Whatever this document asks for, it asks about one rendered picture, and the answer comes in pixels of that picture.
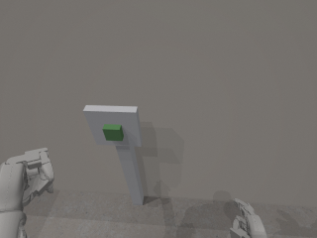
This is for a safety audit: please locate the robot left hand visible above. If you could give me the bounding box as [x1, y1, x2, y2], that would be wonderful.
[0, 148, 54, 212]

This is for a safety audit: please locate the panel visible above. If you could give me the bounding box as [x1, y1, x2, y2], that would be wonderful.
[83, 105, 144, 206]

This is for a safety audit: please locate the robot right hand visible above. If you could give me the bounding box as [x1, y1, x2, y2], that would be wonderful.
[230, 198, 268, 238]

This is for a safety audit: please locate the robot left forearm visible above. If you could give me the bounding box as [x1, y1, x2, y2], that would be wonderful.
[0, 210, 28, 238]

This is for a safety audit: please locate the button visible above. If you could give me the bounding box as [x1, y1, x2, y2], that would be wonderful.
[102, 124, 124, 142]

